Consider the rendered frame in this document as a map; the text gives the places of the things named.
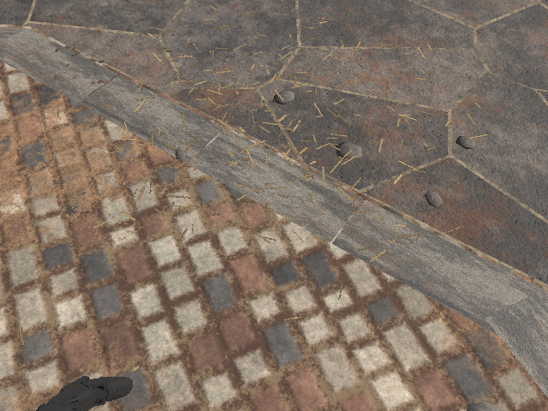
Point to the robot left hand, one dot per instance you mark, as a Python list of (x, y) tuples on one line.
[(84, 393)]

